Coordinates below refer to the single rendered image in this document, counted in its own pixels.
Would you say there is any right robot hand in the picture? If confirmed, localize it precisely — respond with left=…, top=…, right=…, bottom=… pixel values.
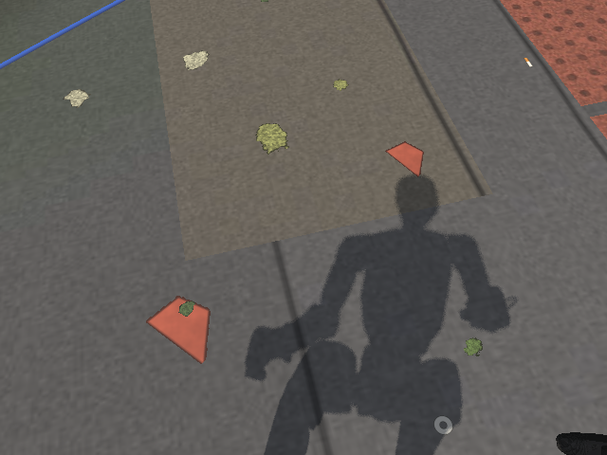
left=556, top=432, right=607, bottom=455

